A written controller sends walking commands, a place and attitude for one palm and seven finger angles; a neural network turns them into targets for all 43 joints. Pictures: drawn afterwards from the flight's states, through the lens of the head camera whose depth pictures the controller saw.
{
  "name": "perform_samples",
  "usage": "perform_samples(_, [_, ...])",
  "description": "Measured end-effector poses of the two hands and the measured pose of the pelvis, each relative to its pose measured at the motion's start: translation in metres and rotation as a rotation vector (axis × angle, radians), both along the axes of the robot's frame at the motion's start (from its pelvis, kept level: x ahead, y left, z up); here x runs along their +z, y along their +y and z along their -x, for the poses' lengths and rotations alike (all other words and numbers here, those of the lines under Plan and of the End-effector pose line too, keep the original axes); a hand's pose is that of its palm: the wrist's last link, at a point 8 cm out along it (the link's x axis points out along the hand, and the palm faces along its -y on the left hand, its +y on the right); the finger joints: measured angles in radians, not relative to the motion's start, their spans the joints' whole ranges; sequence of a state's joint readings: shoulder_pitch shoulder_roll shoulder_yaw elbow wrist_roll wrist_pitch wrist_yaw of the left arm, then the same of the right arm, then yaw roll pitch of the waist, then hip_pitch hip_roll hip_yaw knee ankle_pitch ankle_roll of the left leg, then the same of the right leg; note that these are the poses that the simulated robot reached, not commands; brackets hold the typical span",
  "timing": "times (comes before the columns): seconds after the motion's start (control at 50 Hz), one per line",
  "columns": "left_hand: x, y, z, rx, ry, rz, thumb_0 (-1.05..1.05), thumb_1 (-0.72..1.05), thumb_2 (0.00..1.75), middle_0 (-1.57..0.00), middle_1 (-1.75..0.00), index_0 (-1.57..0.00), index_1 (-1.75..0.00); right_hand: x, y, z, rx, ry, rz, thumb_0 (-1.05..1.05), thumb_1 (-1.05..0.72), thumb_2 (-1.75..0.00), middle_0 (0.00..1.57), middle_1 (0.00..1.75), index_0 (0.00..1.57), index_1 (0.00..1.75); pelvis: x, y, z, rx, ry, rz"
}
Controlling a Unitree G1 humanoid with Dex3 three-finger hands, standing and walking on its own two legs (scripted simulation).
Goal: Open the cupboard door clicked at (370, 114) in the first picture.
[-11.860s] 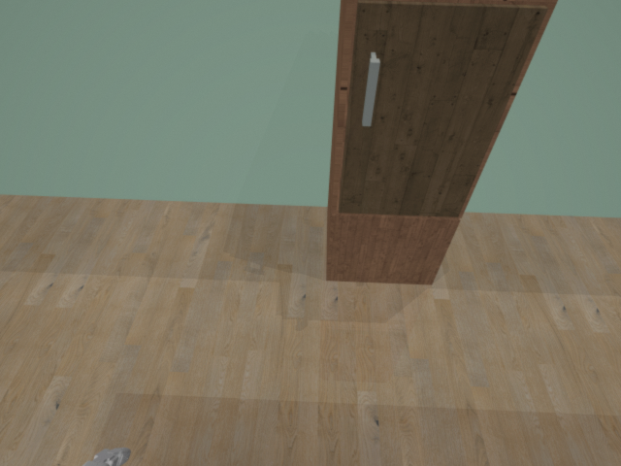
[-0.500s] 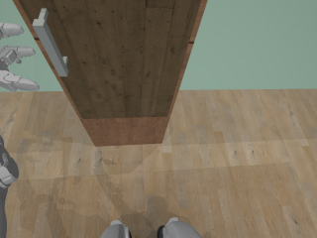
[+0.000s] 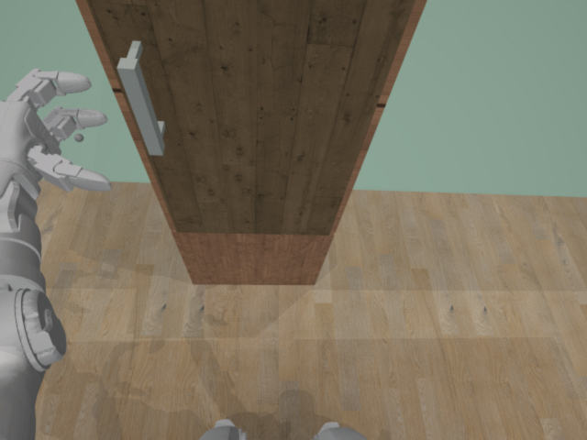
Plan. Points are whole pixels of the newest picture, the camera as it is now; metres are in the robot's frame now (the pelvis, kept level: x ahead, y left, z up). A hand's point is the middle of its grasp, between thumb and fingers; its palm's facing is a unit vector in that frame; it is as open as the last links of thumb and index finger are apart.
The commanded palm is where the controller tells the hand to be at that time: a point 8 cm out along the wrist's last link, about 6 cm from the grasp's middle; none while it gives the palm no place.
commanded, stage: move the hooked fingers beside the handle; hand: left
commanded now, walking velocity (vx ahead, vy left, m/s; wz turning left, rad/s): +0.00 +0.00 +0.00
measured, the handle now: (147, 102) +0.55 +0.19 +0.10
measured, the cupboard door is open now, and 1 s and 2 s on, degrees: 0 0 0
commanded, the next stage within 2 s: slide the fingers in behind the handle in 0.28 s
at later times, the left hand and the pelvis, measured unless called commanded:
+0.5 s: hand (92, 134) +0.48 +0.24 +0.11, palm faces -0.02 -1.00 -0.02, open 14.0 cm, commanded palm +0.46 +0.29 +0.10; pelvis -0.02 +0.00 -0.01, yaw +0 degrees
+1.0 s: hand (115, 136) +0.49 +0.22 +0.11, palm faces -0.02 -1.00 +0.00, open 14.0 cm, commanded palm +0.46 +0.26 +0.10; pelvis +0.00 -0.01 +0.00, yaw +0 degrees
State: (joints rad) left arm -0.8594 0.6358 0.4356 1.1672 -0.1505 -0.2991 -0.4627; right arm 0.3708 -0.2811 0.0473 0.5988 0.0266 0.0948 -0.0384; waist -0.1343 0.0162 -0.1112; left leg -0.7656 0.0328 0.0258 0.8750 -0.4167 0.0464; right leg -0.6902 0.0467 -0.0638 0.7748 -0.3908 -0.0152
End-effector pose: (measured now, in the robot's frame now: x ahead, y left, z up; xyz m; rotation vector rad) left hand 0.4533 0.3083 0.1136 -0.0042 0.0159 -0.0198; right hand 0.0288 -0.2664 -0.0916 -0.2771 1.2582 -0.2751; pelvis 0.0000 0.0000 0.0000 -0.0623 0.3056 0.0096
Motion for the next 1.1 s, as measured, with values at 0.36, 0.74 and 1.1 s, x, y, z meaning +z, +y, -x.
perform_samples(0.36, [-0.002, -0.006, -0.005, 0.013, 0.032, -0.014, -0.01, -0.5, 0.3, -0.3, -1.2, -0.3, -1.2, -0.004, -0.001, 0.045, -0.038, 0.058, 0.005, 0.0, -0.9, -0.9, 0.21, 0.3, 0.2, 0.3, -0.005, -0.003, 0.015, -0.004, 0.005, -0.002])
perform_samples(0.74, [-0.01, -0.031, -0.018, 0.014, 0.017, -0.009, -0.01, -0.5, 0.3, -0.31, -1.2, -0.3, -1.2, -0.001, -0.006, 0.058, -0.075, 0.082, 0.005, 0.0, -0.9, -0.9, 0.21, 0.3, 0.2, 0.3, -0.004, -0.007, 0.01, -0.021, 0.021, -0.006])
perform_samples(1.1, [-0.008, -0.047, -0.011, -0.003, -0.006, 0.009, -0.01, -0.51, 0.3, -0.3, -1.2, -0.3, -1.2, -0.007, -0.004, 0.013, -0.019, 0.006, -0.031, 0.0, -0.9, -0.9, 0.21, 0.3, 0.2, 0.3, -0.002, -0.008, 0.001, -0.008, 0.003, -0.01])
